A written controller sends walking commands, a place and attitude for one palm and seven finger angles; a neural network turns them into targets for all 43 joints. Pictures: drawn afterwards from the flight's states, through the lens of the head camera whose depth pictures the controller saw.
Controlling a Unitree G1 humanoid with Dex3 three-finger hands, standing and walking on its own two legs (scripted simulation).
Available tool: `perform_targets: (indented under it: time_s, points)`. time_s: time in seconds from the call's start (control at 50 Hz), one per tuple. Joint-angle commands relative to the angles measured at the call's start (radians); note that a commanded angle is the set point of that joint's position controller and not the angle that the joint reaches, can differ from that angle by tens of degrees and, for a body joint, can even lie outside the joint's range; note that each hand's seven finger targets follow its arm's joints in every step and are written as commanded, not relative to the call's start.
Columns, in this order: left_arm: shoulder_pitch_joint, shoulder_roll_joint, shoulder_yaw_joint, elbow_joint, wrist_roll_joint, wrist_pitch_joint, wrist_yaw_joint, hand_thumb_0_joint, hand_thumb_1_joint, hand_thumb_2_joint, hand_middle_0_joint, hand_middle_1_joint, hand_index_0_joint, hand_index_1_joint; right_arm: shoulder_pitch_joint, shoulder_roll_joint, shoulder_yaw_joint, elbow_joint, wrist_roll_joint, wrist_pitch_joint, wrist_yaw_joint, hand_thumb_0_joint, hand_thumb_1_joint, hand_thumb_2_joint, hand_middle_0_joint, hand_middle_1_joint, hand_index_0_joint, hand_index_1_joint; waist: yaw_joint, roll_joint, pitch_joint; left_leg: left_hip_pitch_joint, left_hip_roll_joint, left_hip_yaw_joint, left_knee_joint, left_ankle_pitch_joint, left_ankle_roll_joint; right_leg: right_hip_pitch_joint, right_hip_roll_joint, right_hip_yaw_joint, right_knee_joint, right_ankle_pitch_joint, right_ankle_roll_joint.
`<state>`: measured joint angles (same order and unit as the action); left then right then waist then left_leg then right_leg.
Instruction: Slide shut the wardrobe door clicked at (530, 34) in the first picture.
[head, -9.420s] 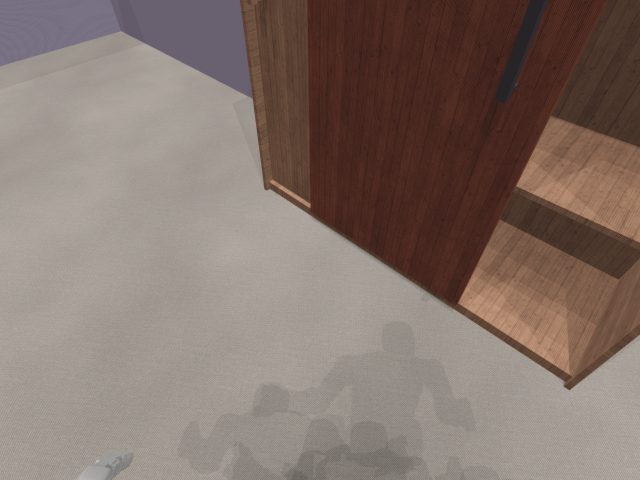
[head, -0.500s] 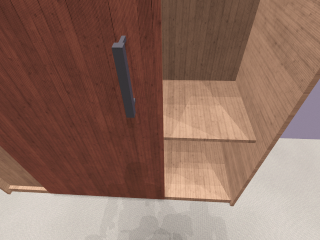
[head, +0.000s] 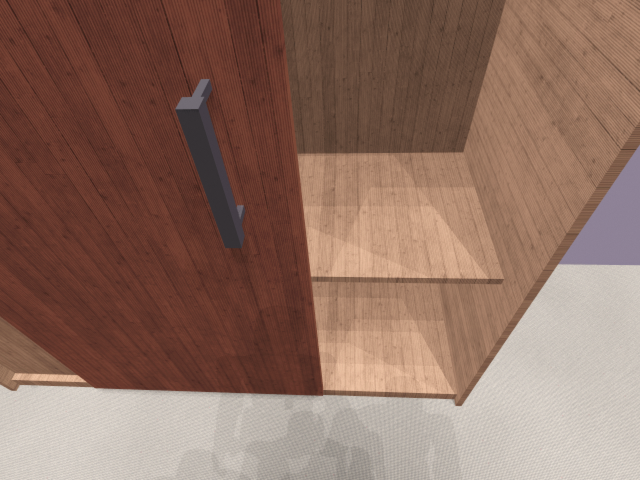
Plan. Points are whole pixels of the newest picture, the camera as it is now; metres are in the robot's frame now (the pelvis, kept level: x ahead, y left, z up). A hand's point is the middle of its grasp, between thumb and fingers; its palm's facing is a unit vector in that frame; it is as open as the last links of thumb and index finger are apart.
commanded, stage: come to a stop and stand still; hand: left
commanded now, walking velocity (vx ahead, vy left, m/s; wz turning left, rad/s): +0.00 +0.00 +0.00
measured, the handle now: (220, 172) +0.44 +0.15 +0.17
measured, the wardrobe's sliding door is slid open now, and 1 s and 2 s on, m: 0.40 0.40 0.40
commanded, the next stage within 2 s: look again from close up in 0.52 s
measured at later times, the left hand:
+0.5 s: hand out of the picture +0.03 +0.15 -0.17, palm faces +0.01 -0.97 -0.23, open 7.3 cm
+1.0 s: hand out of the picture +0.01 +0.14 -0.17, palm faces +0.03 -0.98 -0.20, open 7.4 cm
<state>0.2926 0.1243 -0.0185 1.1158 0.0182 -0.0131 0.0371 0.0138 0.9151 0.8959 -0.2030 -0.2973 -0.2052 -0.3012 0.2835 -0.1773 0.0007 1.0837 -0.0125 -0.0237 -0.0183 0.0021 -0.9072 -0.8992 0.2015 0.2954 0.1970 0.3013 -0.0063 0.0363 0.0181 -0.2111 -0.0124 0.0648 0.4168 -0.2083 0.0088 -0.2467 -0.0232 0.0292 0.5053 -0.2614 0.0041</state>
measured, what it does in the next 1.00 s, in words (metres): stands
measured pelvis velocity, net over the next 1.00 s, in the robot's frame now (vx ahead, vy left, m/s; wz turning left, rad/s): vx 0.02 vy -0.02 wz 0.01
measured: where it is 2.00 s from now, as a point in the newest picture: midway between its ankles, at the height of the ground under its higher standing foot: outside the picture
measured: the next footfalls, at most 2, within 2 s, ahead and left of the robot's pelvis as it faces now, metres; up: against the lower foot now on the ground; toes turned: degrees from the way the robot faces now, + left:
none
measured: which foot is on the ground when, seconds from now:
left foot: down 0.00-1.00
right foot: down 0.00-1.00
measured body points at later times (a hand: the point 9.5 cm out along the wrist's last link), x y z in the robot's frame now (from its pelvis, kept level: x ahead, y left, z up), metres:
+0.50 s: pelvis +0.02 -0.03 +0.00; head +0.04 -0.04 +0.45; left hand +0.03 +0.20 -0.15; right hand +0.03 -0.25 -0.17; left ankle +0.01 +0.12 -0.74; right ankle +0.00 -0.12 -0.74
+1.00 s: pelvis +0.02 -0.02 +0.00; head +0.03 -0.03 +0.45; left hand +0.01 +0.20 -0.15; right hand +0.02 -0.24 -0.16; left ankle +0.01 +0.12 -0.74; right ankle +0.00 -0.12 -0.74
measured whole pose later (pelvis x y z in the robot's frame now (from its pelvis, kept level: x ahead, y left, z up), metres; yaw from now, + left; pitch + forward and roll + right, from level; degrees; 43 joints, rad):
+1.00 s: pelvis +0.02 -0.02 +0.00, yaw +1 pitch -1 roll +1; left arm 0.29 0.14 -0.02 1.13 0.01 -0.02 0.04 0.01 0.91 0.90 -0.20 -0.30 -0.20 -0.30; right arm 0.28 -0.15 0.01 1.14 -0.01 -0.02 -0.03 0.00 -0.91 -0.90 0.20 0.30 0.20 0.30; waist 0.00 0.01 0.03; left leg -0.14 0.03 0.03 0.38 -0.22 -0.03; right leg -0.15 0.02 0.00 0.43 -0.26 -0.03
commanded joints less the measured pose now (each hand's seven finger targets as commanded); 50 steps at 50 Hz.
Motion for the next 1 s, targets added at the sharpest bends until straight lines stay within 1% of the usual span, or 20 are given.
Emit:
perform_targets:
  time_s: [0.0,0.04,0.06,0.1,0.14,0.18,0.28,0.34,0.38,0.44,0.48,0.54,0.6,0.62,0.74,0.78,0.82,0.86,0.94,0.98]
  points:
    - [0.055,0.139,0.027,-0.029,-0.005,-0.028,0.005,0.0,0.9,0.9,-0.2,-0.3,-0.2,-0.3,0.051,-0.069,-0.006,-0.017,0.002,-0.014,-0.003,0.0,-0.9,-0.9,0.2,0.3,0.2,0.3,0.003,-0.045,0.006,0.035,0.095,-0.083,-0.063,0.087,0.014,-0.014,-0.079,0.087,-0.107,0.154,-0.041]
    - [0.051,0.137,0.026,-0.025,-0.006,-0.027,0.005,0.0,0.9,0.9,-0.2,-0.3,-0.2,-0.3,0.053,-0.068,-0.006,-0.008,0.002,-0.013,-0.005,0.0,-0.9,-0.9,0.2,0.3,0.2,0.3,0.003,-0.039,0.008,0.042,0.098,-0.083,-0.065,0.094,0.013,-0.007,-0.077,0.084,-0.109,0.165,-0.042]
    - [0.052,0.139,0.026,-0.026,-0.006,-0.027,0.006,0.0,0.9,0.9,-0.2,-0.3,-0.2,-0.3,0.048,-0.061,-0.005,-0.007,0.004,-0.009,-0.005,0.0,-0.9,-0.9,0.2,0.3,0.2,0.3,0.005,-0.058,0.03,0.029,0.098,-0.08,-0.062,0.074,0.012,-0.009,-0.078,0.08,-0.122,0.151,-0.042]
    - [0.051,0.141,0.025,-0.023,-0.006,-0.029,0.006,0.0,0.9,0.9,-0.2,-0.3,-0.2,-0.3,0.048,-0.064,-0.006,-0.004,0.002,-0.009,-0.006,0.0,-0.9,-0.9,0.2,0.3,0.2,0.3,0.0,-0.048,0.015,0.043,0.094,-0.075,-0.054,0.09,0.007,-0.003,-0.08,0.095,-0.123,0.184,-0.046]
    - [0.048,0.143,0.024,-0.024,-0.007,-0.03,0.007,0.0,0.9,0.9,-0.2,-0.3,-0.2,-0.3,0.05,-0.065,-0.005,0.002,0.002,-0.009,-0.006,0.0,-0.9,-0.9,0.2,0.3,0.2,0.3,0.0,-0.049,0.005,0.057,0.099,-0.075,-0.054,0.111,0.007,0.01,-0.079,0.086,-0.118,0.218,-0.046]
    - [0.044,0.145,0.023,-0.024,-0.006,-0.03,0.007,0.0,0.9,0.9,-0.2,-0.3,-0.2,-0.3,0.049,-0.065,-0.004,0.003,0.003,-0.006,-0.006,0.0,-0.9,-0.9,0.2,0.3,0.2,0.3,0.0,-0.064,0.021,0.042,0.095,-0.071,-0.054,0.098,0.004,0.013,-0.081,0.087,-0.126,0.219,-0.046]
    - [0.044,0.147,0.023,-0.026,-0.007,-0.03,0.008,0.0,0.9,0.9,-0.2,-0.3,-0.2,-0.3,0.046,-0.066,-0.002,0.011,0.003,-0.005,-0.007,0.0,-0.9,-0.9,0.2,0.3,0.2,0.3,0.002,-0.051,0.025,0.053,0.099,-0.067,-0.057,0.105,0.0,0.023,-0.078,0.084,-0.134,0.237,-0.046]
    - [0.044,0.15,0.025,-0.026,-0.007,-0.032,0.007,0.0,0.9,0.9,-0.2,-0.3,-0.2,-0.3,0.051,-0.067,-0.002,0.015,0.003,-0.008,-0.009,0.0,-0.9,-0.9,0.2,0.3,0.2,0.3,0.002,-0.057,-0.001,0.074,0.105,-0.067,-0.056,0.137,0.0,0.047,-0.078,0.077,-0.127,0.286,-0.046]
    - [0.045,0.15,0.024,-0.027,-0.007,-0.031,0.008,0.0,0.9,0.9,-0.2,-0.3,-0.2,-0.3,0.044,-0.065,-0.001,0.018,0.004,-0.004,-0.009,0.0,-0.9,-0.9,0.2,0.3,0.2,0.3,0.003,-0.058,0.026,0.062,0.102,-0.063,-0.057,0.122,-0.003,0.042,-0.079,0.079,-0.137,0.283,-0.046]
    - [0.046,0.149,0.024,-0.028,-0.008,-0.031,0.008,0.0,0.9,0.9,-0.2,-0.3,-0.2,-0.3,0.048,-0.065,0.0,0.021,0.003,-0.005,-0.01,0.0,-0.9,-0.9,0.2,0.3,0.2,0.3,0.003,-0.052,0.016,0.077,0.106,-0.066,-0.061,0.139,-0.003,0.05,-0.076,0.075,-0.135,0.296,-0.048]
    - [0.048,0.146,0.022,-0.026,-0.008,-0.03,0.008,0.0,0.9,0.9,-0.2,-0.3,-0.2,-0.3,0.045,-0.066,0.001,0.023,0.004,-0.003,-0.01,0.0,-0.9,-0.9,0.2,0.3,0.2,0.3,0.004,-0.054,0.036,0.07,0.105,-0.066,-0.065,0.127,-0.003,0.041,-0.076,0.073,-0.145,0.274,-0.047]
    - [0.053,0.147,0.023,-0.026,-0.009,-0.03,0.007,0.0,0.9,0.9,-0.2,-0.3,-0.2,-0.3,0.051,-0.063,0.001,0.025,0.004,-0.005,-0.011,0.0,-0.9,-0.9,0.2,0.3,0.2,0.3,0.005,-0.043,0.021,0.084,0.109,-0.066,-0.067,0.139,-0.002,0.05,-0.075,0.071,-0.144,0.282,-0.047]
    - [0.054,0.148,0.022,-0.025,-0.009,-0.03,0.007,0.0,0.9,0.9,-0.2,-0.3,-0.2,-0.3,0.049,-0.064,0.003,0.027,0.005,-0.003,-0.011,0.0,-0.9,-0.9,0.2,0.3,0.2,0.3,0.005,-0.054,0.035,0.073,0.106,-0.067,-0.069,0.122,-0.004,0.047,-0.074,0.075,-0.154,0.263,-0.047]
    - [0.053,0.145,0.023,-0.025,-0.009,-0.029,0.006,0.0,0.9,0.9,-0.2,-0.3,-0.2,-0.3,0.051,-0.063,0.002,0.028,0.004,-0.004,-0.011,0.0,-0.9,-0.9,0.2,0.3,0.2,0.3,0.004,-0.042,0.036,0.077,0.107,-0.067,-0.073,0.127,-0.004,0.046,-0.073,0.071,-0.153,0.261,-0.048]
    - [0.065,0.14,0.022,-0.022,-0.01,-0.029,0.007,0.0,0.9,0.9,-0.2,-0.3,-0.2,-0.3,0.056,-0.063,0.003,0.033,0.005,-0.006,-0.013,0.0,-0.9,-0.9,0.2,0.3,0.2,0.3,0.006,-0.035,0.02,0.09,0.111,-0.073,-0.074,0.147,-0.001,0.055,-0.071,0.065,-0.151,0.26,-0.048]
    - [0.065,0.139,0.021,-0.021,-0.009,-0.027,0.006,0.0,0.9,0.9,-0.2,-0.3,-0.2,-0.3,0.055,-0.062,0.003,0.032,0.007,-0.004,-0.012,0.0,-0.9,-0.9,0.2,0.3,0.2,0.3,0.006,-0.045,0.048,0.071,0.107,-0.074,-0.077,0.114,-0.001,0.042,-0.07,0.068,-0.163,0.221,-0.047]
    - [0.069,0.135,0.022,-0.02,-0.009,-0.027,0.006,0.0,0.9,0.9,-0.2,-0.3,-0.2,-0.3,0.063,-0.059,0.004,0.035,0.005,-0.006,-0.013,0.0,-0.9,-0.9,0.2,0.3,0.2,0.3,0.006,-0.037,0.033,0.082,0.11,-0.075,-0.078,0.134,0.0,0.048,-0.07,0.065,-0.157,0.235,-0.049]
    - [0.072,0.135,0.022,-0.019,-0.009,-0.026,0.006,0.0,0.9,0.9,-0.2,-0.3,-0.2,-0.3,0.06,-0.053,0.003,0.035,0.007,-0.005,-0.013,0.0,-0.9,-0.9,0.2,0.3,0.2,0.3,0.011,-0.037,0.057,0.069,0.11,-0.075,-0.083,0.113,0.002,0.042,-0.069,0.06,-0.167,0.205,-0.047]
    - [0.077,0.128,0.021,-0.018,-0.009,-0.025,0.006,0.0,0.9,0.9,-0.2,-0.3,-0.2,-0.3,0.067,-0.058,0.003,0.036,0.006,-0.006,-0.014,0.0,-0.9,-0.9,0.2,0.3,0.2,0.3,0.007,-0.033,0.045,0.078,0.112,-0.079,-0.083,0.119,0.003,0.035,-0.066,0.061,-0.16,0.192,-0.047]
    - [0.078,0.128,0.021,-0.018,-0.008,-0.023,0.006,0.0,0.9,0.9,-0.2,-0.3,-0.2,-0.3,0.066,-0.056,0.003,0.037,0.007,-0.004,-0.013,0.0,-0.9,-0.9,0.2,0.3,0.2,0.3,0.009,-0.043,0.067,0.059,0.107,-0.078,-0.088,0.084,0.003,0.025,-0.066,0.067,-0.172,0.149,-0.046]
